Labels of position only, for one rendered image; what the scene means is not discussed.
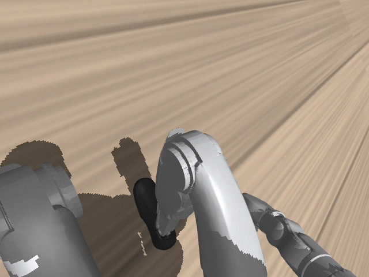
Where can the right robot foot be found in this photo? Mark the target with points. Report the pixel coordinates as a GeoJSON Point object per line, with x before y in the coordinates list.
{"type": "Point", "coordinates": [145, 199]}

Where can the right robot hand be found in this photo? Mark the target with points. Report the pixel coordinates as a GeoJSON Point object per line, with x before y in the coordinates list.
{"type": "Point", "coordinates": [257, 208]}

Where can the right robot arm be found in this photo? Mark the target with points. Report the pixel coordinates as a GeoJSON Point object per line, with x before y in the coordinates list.
{"type": "Point", "coordinates": [305, 257]}

